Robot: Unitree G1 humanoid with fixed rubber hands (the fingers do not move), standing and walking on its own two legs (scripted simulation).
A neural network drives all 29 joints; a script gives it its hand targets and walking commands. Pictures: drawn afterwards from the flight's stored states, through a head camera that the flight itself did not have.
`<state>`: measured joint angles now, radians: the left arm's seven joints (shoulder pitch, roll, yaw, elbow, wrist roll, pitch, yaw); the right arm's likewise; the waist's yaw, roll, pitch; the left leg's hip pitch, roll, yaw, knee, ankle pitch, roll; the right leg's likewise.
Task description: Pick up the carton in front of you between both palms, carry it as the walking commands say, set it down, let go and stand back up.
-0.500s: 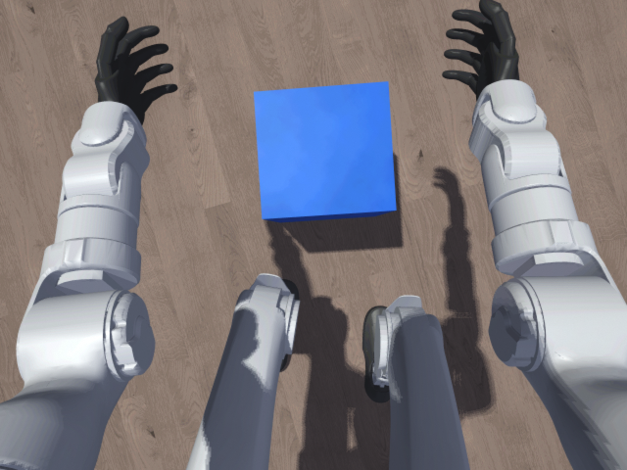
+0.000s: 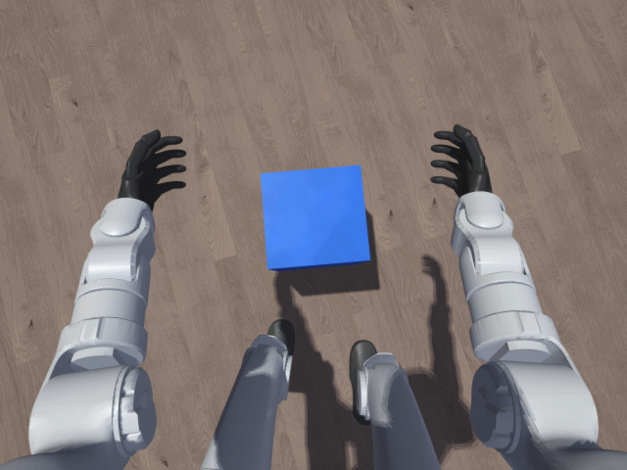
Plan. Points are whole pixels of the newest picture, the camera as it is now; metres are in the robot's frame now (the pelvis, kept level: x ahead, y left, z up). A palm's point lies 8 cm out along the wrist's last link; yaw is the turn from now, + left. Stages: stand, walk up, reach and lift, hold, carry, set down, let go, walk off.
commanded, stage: let go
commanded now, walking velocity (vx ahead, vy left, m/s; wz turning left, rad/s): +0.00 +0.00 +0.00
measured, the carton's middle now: (314, 224) +0.45 +0.05 -0.55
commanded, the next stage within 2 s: stand in 1.08 s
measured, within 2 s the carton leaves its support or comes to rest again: neither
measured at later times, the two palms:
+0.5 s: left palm (71, 343) +0.25 +0.24 +0.01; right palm (588, 337) +0.30 -0.21 +0.00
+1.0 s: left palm (81, 383) +0.22 +0.21 +0.04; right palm out of the picture +0.24 -0.25 +0.04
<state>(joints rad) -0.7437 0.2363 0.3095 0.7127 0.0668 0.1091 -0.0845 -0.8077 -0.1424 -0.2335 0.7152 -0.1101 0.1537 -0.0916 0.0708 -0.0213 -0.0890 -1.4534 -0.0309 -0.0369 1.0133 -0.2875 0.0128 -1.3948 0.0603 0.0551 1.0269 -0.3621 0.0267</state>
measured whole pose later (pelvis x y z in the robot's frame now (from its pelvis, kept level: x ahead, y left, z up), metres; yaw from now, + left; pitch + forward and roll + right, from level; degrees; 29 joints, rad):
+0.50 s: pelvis +0.06 +0.00 +0.09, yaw +2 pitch +15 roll +0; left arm 0.10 0.19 0.07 0.47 -0.02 -0.01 -0.07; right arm 0.01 -0.17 -0.10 0.54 -0.04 -0.01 0.01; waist 0.05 0.02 -0.02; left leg -0.58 -0.04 -0.04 0.56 -0.24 0.02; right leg -0.52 0.02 0.07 0.56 -0.31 0.01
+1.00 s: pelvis +0.07 -0.02 +0.10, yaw +2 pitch -5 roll +1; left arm 0.21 0.21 0.05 0.41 0.03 0.15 -0.07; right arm 0.21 -0.20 -0.04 0.43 0.00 0.12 0.06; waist 0.00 -0.02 0.12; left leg -0.11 -0.02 -0.05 0.44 -0.24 -0.01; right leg -0.05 0.04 0.05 0.45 -0.31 -0.03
